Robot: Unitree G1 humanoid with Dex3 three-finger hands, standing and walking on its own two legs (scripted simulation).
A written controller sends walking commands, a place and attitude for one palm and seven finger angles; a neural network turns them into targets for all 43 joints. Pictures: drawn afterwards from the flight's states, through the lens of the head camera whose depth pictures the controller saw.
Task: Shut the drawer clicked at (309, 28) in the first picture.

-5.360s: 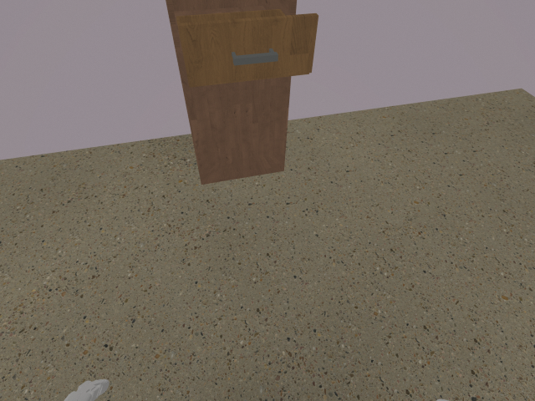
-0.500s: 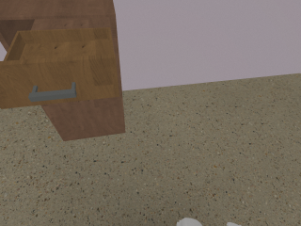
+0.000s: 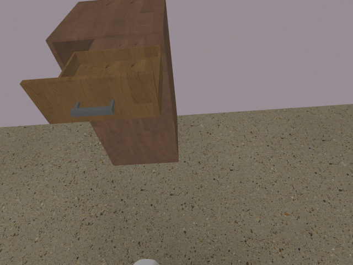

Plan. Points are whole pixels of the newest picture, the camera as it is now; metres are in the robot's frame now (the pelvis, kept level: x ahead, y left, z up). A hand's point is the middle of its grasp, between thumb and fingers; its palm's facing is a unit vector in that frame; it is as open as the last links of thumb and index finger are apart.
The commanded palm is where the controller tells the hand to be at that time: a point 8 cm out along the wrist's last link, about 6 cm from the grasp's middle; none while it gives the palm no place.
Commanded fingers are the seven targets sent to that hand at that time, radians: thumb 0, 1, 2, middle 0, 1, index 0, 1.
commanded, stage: take the last steps up to it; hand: left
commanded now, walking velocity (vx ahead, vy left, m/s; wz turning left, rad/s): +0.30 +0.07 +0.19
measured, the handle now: (93, 107) +0.57 +0.29 +0.03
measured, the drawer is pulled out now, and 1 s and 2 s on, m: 0.28 0.28 0.28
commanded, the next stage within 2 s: come to a stop and stand still in 0.96 s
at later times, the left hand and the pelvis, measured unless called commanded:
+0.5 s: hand out of the picture -0.01 +0.28 -0.18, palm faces +0.15 -0.98 -0.16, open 7.4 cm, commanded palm none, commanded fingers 0.00 0.90 0.90 -0.20 -0.30 -0.20 -0.30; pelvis +0.05 +0.10 +0.00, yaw +4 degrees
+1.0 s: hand (105, 212) +0.31 +0.25 -0.18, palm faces +0.08 -0.98 -0.19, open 7.4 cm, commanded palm none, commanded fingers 0.00 0.90 0.90 -0.20 -0.30 -0.20 -0.30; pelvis +0.22 +0.08 -0.02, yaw +3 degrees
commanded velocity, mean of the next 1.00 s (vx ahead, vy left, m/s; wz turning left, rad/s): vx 0.27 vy -0.01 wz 0.00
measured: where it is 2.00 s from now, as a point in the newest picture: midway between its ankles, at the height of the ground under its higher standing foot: outside the picture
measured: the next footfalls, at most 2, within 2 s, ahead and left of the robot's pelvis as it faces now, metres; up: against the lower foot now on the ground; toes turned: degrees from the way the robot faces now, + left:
left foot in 0.32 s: +0.03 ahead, +0.16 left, +0.00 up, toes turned +9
right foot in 0.88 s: +0.32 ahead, +0.01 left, +0.00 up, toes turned -3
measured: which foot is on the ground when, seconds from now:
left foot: up 0.00-0.30, down 0.32-0.88, up 0.90-1.00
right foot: down 0.00-0.32, up 0.34-0.86, down 0.88-1.00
